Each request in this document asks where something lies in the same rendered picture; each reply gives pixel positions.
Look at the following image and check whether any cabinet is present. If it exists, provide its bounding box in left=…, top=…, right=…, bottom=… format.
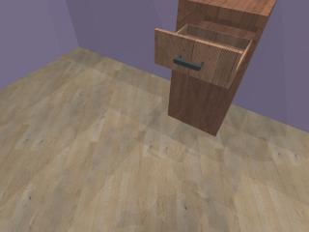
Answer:
left=167, top=0, right=277, bottom=136

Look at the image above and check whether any handle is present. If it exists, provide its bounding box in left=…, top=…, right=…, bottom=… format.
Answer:
left=173, top=55, right=204, bottom=72

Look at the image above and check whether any drawer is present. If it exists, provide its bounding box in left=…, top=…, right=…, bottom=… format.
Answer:
left=154, top=23, right=253, bottom=89

